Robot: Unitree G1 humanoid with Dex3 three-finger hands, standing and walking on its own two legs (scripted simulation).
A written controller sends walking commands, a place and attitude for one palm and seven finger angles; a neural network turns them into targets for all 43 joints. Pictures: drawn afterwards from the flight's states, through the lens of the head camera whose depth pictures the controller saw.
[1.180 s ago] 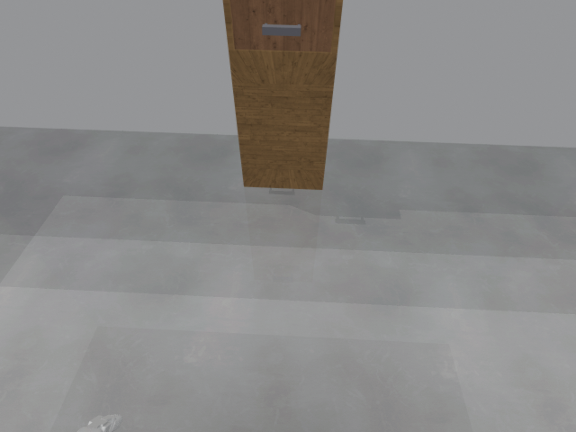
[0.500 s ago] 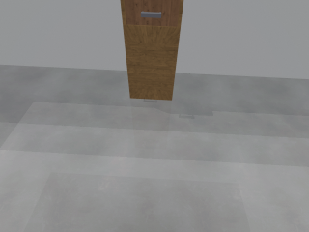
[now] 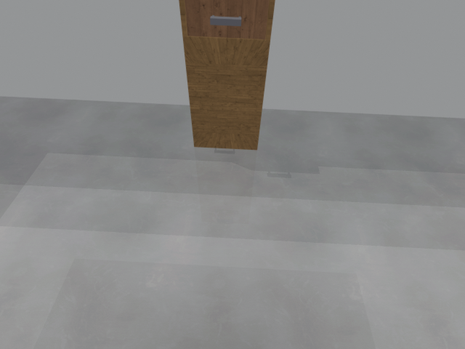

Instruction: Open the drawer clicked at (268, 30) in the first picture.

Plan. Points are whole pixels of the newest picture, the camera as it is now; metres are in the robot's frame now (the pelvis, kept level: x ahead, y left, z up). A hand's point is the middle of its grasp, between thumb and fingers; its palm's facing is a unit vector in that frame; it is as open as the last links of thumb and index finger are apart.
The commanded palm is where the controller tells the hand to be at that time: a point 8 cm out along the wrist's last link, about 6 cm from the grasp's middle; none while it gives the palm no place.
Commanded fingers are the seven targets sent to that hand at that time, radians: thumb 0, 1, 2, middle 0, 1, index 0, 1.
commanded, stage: look at it before walking up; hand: left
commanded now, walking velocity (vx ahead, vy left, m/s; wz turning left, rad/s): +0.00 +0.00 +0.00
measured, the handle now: (226, 19) +1.39 +0.11 +0.02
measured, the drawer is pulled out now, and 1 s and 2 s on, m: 0.00 0.00 0.00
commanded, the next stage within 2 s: walk to a spot facing it in 0.26 s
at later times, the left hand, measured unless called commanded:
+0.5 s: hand out of the picture +0.06 +0.23 -0.17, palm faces -0.03 -0.95 -0.30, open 7.3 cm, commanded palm none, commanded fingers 0.00 0.90 0.90 -0.20 -0.30 -0.20 -0.30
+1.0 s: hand out of the picture +0.12 +0.13 -0.17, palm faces -0.06 -0.98 -0.17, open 7.3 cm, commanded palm none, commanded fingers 0.00 0.90 0.90 -0.20 -0.30 -0.20 -0.30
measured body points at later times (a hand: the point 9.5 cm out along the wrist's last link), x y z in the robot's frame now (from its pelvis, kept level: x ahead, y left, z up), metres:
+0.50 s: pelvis +0.01 +0.00 +0.00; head +0.00 +0.00 +0.45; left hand +0.07 +0.28 -0.14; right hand +0.08 -0.28 -0.14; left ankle +0.00 +0.13 -0.74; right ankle +0.00 -0.12 -0.74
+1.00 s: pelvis +0.17 -0.04 -0.01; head +0.17 -0.05 +0.44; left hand +0.13 +0.18 -0.16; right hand +0.14 -0.27 -0.17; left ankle +0.20 +0.09 -0.66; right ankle +0.06 -0.10 -0.74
